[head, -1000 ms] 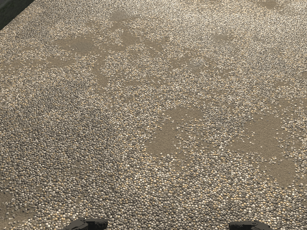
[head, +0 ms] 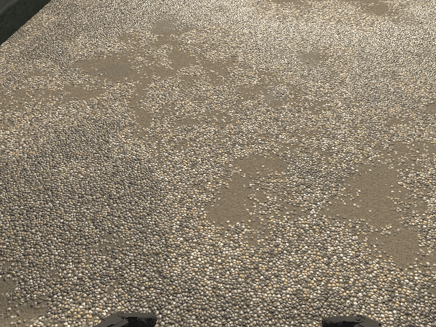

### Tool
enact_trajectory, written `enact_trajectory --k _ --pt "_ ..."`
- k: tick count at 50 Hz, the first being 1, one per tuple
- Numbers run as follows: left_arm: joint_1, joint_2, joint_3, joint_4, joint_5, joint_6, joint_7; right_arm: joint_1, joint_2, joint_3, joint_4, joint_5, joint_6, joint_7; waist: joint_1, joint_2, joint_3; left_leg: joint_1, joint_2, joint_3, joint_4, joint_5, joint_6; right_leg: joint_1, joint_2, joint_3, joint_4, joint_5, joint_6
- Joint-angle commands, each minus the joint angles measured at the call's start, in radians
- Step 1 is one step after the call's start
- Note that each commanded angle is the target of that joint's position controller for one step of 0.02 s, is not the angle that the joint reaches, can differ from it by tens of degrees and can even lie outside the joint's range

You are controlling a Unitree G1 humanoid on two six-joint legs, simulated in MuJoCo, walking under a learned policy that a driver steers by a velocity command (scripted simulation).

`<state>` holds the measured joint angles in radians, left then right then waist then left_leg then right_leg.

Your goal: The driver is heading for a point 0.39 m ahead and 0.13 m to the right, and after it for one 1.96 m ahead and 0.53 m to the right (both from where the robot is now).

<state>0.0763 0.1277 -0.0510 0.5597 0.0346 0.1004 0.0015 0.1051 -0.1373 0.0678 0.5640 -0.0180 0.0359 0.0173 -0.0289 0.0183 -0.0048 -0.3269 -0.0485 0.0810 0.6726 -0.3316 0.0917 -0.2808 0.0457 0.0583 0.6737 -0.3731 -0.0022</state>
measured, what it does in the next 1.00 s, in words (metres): stands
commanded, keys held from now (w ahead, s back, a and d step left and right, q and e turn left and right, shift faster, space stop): w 1.00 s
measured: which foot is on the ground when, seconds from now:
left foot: down 0.00-1.00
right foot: down 0.00-1.00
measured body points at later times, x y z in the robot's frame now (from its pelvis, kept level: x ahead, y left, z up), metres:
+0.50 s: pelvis +0.00 +0.00 +0.00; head -0.01 +0.00 +0.45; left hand +0.22 +0.18 -0.07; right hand +0.20 -0.19 -0.07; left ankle +0.02 +0.06 -0.72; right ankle -0.01 -0.12 -0.72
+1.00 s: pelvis +0.00 +0.00 +0.00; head -0.01 +0.00 +0.45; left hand +0.22 +0.18 -0.07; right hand +0.20 -0.19 -0.07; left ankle +0.02 +0.06 -0.72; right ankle -0.01 -0.12 -0.72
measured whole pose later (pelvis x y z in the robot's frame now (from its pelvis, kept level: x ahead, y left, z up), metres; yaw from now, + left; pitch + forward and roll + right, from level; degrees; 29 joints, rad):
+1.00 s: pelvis +0.00 +0.00 +0.00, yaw +0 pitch -1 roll -1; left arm 0.08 0.13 -0.05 0.57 0.03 0.10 0.01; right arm 0.12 -0.13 0.07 0.55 -0.02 0.04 0.01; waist -0.03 0.02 -0.01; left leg -0.34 -0.04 0.09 0.70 -0.35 0.10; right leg -0.29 0.05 0.06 0.70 -0.38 0.00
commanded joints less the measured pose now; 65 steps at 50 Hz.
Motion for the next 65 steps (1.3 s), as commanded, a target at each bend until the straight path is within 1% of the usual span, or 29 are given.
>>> enact_trajectory --k 1,4,5,8,9,12,13,16,18,22,24,26,28,30,31,34,36,40,42,46,48,51,52,54,57,58,60,62,65 --pt "-0.105 0.069 0.020 -0.103 0.003 -0.015 0.001 -0.087 -0.048 -0.016 -0.097 -0.011 -0.022 0.005 -0.010 -0.016 -0.093 -0.002 0.104 -0.110 -0.126 0.218 -0.025 0.039 -0.043 0.056 -0.070 0.192 -0.012" --pt "-0.061 0.051 0.020 -0.077 -0.006 -0.024 0.008 -0.034 -0.059 -0.019 -0.077 0.004 -0.025 -0.013 0.008 -0.001 -0.168 0.024 0.122 -0.154 -0.188 0.017 -0.021 0.091 -0.018 0.029 -0.060 0.005 -0.007" --pt "-0.128 0.054 0.013 -0.110 -0.003 -0.017 0.003 -0.127 -0.049 -0.015 -0.107 0.004 -0.020 -0.001 -0.002 -0.001 -0.034 -0.037 0.116 -0.127 -0.151 0.175 -0.023 0.017 -0.026 0.035 -0.066 0.152 -0.006" --pt "-0.060 0.049 0.019 -0.078 -0.004 -0.020 0.005 -0.039 -0.061 -0.018 -0.082 0.004 -0.021 -0.013 0.011 0.015 -0.148 0.000 0.129 -0.164 -0.204 0.001 -0.018 0.086 -0.012 0.023 -0.051 0.003 -0.001" --pt "-0.122 0.052 0.012 -0.108 -0.001 -0.016 0.001 -0.127 -0.049 -0.013 -0.110 0.005 -0.019 -0.001 0.000 0.009 -0.031 -0.051 0.120 -0.133 -0.159 0.163 -0.021 0.019 -0.022 0.030 -0.058 0.149 -0.002" --pt "-0.059 0.050 0.019 -0.077 -0.004 -0.022 0.006 -0.034 -0.062 -0.018 -0.083 0.004 -0.023 -0.014 0.010 0.010 -0.151 0.001 0.129 -0.162 -0.202 -0.002 -0.018 0.086 -0.012 0.025 -0.050 0.004 -0.002" --pt "-0.122 0.053 0.012 -0.107 -0.001 -0.017 0.003 -0.124 -0.050 -0.014 -0.111 0.004 -0.020 -0.002 -0.001 0.002 -0.031 -0.050 0.119 -0.131 -0.156 0.160 -0.021 0.017 -0.023 0.033 -0.059 0.153 -0.004" --pt "-0.060 0.050 0.019 -0.076 -0.005 -0.022 0.007 -0.032 -0.061 -0.017 -0.084 0.004 -0.023 -0.014 0.009 0.007 -0.151 0.001 0.128 -0.159 -0.199 -0.004 -0.019 0.083 -0.013 0.027 -0.051 0.004 -0.003" --pt "-0.127 0.051 0.011 -0.106 -0.001 -0.020 0.003 -0.135 -0.052 -0.013 -0.120 0.008 -0.018 -0.005 0.002 0.005 -0.013 -0.066 0.125 -0.141 -0.173 0.125 -0.019 0.016 -0.020 0.030 -0.057 0.150 -0.002" --pt "-0.102 0.067 0.019 -0.100 0.004 -0.017 0.004 -0.073 -0.045 -0.017 -0.096 -0.014 -0.027 0.003 -0.012 -0.019 -0.110 0.011 0.106 -0.105 -0.112 0.228 -0.024 0.033 -0.043 0.060 -0.064 0.196 -0.014" --pt "-0.059 0.049 0.019 -0.074 -0.006 -0.024 0.009 -0.025 -0.056 -0.018 -0.080 0.003 -0.026 -0.015 0.007 0.000 -0.170 0.022 0.126 -0.151 -0.183 0.017 -0.019 0.083 -0.015 0.031 -0.052 0.004 -0.005" --pt "-0.130 0.049 0.011 -0.106 -0.003 -0.018 0.004 -0.136 -0.050 -0.013 -0.120 0.010 -0.017 -0.005 0.002 0.010 -0.011 -0.067 0.128 -0.140 -0.171 0.132 -0.018 0.011 -0.018 0.028 -0.053 0.144 -0.001" --pt "-0.107 0.072 0.019 -0.095 0.002 -0.020 0.005 -0.094 -0.044 -0.015 -0.111 -0.012 -0.016 0.002 -0.008 -0.015 -0.084 -0.014 0.115 -0.115 -0.112 0.241 -0.022 0.024 -0.033 0.053 -0.049 0.187 -0.003" --pt "-0.049 0.047 0.017 -0.070 -0.004 -0.025 0.009 -0.016 -0.057 -0.017 -0.081 0.002 -0.025 -0.016 0.007 0.008 -0.174 0.018 0.126 -0.151 -0.185 0.009 -0.018 0.085 -0.014 0.031 -0.049 0.007 -0.005" --pt "-0.121 0.052 0.011 -0.104 -0.001 -0.019 0.005 -0.113 -0.048 -0.015 -0.111 0.003 -0.023 -0.004 -0.004 0.000 -0.038 -0.038 0.117 -0.122 -0.142 0.170 -0.021 0.010 -0.024 0.037 -0.056 0.162 -0.006" --pt "-0.058 0.049 0.018 -0.073 -0.005 -0.021 0.008 -0.027 -0.058 -0.017 -0.086 0.004 -0.023 -0.015 0.009 0.010 -0.150 0.000 0.130 -0.155 -0.192 0.002 -0.018 0.076 -0.010 0.028 -0.044 0.004 -0.002" --pt "-0.128 0.060 0.012 -0.099 -0.003 -0.022 0.005 -0.142 -0.049 -0.012 -0.128 0.004 -0.014 -0.005 0.004 0.000 -0.010 -0.065 0.127 -0.139 -0.149 0.163 -0.017 0.006 -0.020 0.035 -0.049 0.159 0.004" --pt "-0.050 0.047 0.016 -0.068 -0.004 -0.026 0.010 -0.012 -0.056 -0.017 -0.082 0.002 -0.026 -0.017 0.005 0.005 -0.174 0.019 0.126 -0.147 -0.180 0.007 -0.019 0.081 -0.014 0.033 -0.047 0.008 -0.006" --pt "-0.133 0.060 0.011 -0.098 -0.005 -0.023 0.007 -0.141 -0.048 -0.012 -0.129 0.004 -0.015 -0.006 0.002 -0.005 -0.008 -0.063 0.125 -0.133 -0.142 0.164 -0.018 -0.001 -0.022 0.037 -0.049 0.165 0.002" --pt "-0.049 0.046 0.016 -0.067 -0.004 -0.025 0.009 -0.011 -0.054 -0.017 -0.083 0.002 -0.025 -0.017 0.005 0.009 -0.174 0.018 0.127 -0.146 -0.178 0.009 -0.019 0.078 -0.013 0.033 -0.044 0.007 -0.005" --pt "-0.133 0.061 0.011 -0.097 -0.005 -0.023 0.007 -0.142 -0.048 -0.012 -0.130 0.005 -0.015 -0.007 0.002 -0.004 -0.004 -0.066 0.126 -0.132 -0.142 0.161 -0.019 -0.005 -0.021 0.037 -0.047 0.165 0.002" --pt "-0.100 0.071 0.018 -0.089 0.002 -0.021 0.007 -0.077 -0.042 -0.015 -0.109 -0.016 -0.019 0.000 -0.012 -0.012 -0.101 -0.004 0.113 -0.105 -0.095 0.250 -0.024 0.016 -0.036 0.060 -0.043 0.201 -0.006" --pt "-0.038 0.045 0.014 -0.061 -0.004 -0.029 0.012 0.004 -0.055 -0.018 -0.079 -0.001 -0.026 -0.018 0.003 0.011 -0.189 0.023 0.125 -0.145 -0.178 -0.004 -0.021 0.084 -0.014 0.036 -0.044 0.000 -0.008" --pt "-0.134 0.060 0.010 -0.096 -0.005 -0.023 0.008 -0.141 -0.048 -0.012 -0.131 0.006 -0.015 -0.007 0.002 -0.004 -0.001 -0.069 0.126 -0.133 -0.142 0.155 -0.019 -0.007 -0.021 0.037 -0.044 0.165 0.001" --pt "-0.039 0.047 0.014 -0.061 -0.003 -0.026 0.011 0.001 -0.055 -0.017 -0.084 -0.001 -0.022 -0.018 0.003 0.013 -0.168 0.006 0.126 -0.146 -0.184 -0.011 -0.020 0.077 -0.012 0.035 -0.042 0.003 -0.006" --pt "-0.115 0.059 0.009 -0.092 -0.001 -0.024 0.009 -0.108 -0.046 -0.014 -0.118 -0.005 -0.019 -0.005 -0.003 -0.006 -0.030 -0.046 0.114 -0.118 -0.120 0.180 -0.023 -0.001 -0.025 0.046 -0.047 0.182 -0.004" --pt "-0.048 0.047 0.014 -0.062 -0.004 -0.027 0.012 -0.005 -0.056 -0.018 -0.085 0.001 -0.024 -0.019 0.003 0.010 -0.162 0.006 0.129 -0.150 -0.185 -0.015 -0.018 0.075 -0.011 0.034 -0.039 -0.001 -0.008" --pt "-0.128 0.061 0.010 -0.092 -0.003 -0.025 0.008 -0.131 -0.047 -0.012 -0.132 0.005 -0.013 -0.007 -0.002 -0.005 -0.007 -0.068 0.125 -0.128 -0.138 0.163 -0.019 -0.009 -0.023 0.042 -0.043 0.171 0.001" --pt "-0.042 0.055 0.015 -0.056 -0.005 -0.032 0.013 -0.007 -0.054 -0.017 -0.088 -0.004 -0.020 -0.018 0.003 0.002 -0.166 0.013 0.125 -0.146 -0.167 0.028 -0.021 0.072 -0.014 0.042 -0.042 0.018 -0.003"
Keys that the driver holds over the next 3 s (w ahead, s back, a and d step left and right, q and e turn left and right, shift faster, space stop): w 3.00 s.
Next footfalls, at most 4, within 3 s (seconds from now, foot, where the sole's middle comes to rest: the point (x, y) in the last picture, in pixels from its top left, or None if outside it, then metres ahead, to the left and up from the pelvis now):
none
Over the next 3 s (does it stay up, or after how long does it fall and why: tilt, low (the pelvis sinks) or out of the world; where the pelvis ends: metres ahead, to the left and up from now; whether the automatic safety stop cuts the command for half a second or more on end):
stays up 0.00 0.01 0.00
